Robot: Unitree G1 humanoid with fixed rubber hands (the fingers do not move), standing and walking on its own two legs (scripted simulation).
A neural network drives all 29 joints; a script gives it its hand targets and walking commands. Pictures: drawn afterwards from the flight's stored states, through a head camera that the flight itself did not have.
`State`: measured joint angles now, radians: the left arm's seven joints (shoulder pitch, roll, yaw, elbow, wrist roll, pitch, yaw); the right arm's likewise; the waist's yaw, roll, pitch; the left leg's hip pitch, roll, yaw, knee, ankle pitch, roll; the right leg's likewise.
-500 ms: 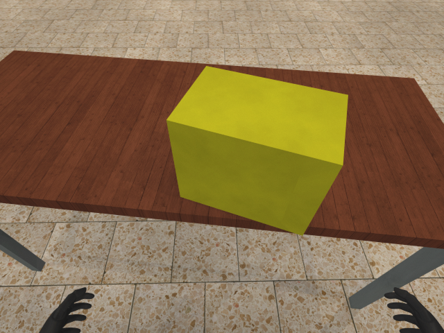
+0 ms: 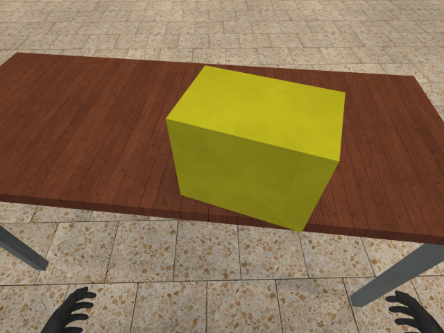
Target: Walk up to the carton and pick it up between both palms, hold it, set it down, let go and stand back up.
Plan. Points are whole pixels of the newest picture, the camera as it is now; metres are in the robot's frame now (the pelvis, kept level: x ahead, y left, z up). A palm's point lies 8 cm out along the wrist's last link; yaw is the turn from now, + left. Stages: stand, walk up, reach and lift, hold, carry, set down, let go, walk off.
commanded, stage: walk up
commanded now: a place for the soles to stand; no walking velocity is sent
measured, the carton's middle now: (253, 149) +0.45 -0.03 +0.06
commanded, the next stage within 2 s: reach and lift in 0.10 s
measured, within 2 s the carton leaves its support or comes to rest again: neither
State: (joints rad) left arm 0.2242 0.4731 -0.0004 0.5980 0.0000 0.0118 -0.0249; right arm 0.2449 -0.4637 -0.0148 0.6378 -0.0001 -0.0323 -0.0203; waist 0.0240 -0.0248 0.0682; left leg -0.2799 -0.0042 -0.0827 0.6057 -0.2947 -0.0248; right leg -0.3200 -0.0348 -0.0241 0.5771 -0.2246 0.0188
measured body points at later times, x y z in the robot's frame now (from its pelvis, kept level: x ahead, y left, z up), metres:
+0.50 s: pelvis +0.00 -0.02 +0.01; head +0.03 +0.00 +0.46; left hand +0.20 +0.28 -0.06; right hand +0.16 -0.32 -0.04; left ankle +0.02 +0.14 -0.73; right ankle +0.03 -0.12 -0.73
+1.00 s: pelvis +0.00 +0.00 +0.01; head +0.01 +0.02 +0.46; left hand +0.21 +0.28 -0.01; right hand +0.20 -0.25 +0.00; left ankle +0.02 +0.14 -0.73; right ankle +0.04 -0.12 -0.73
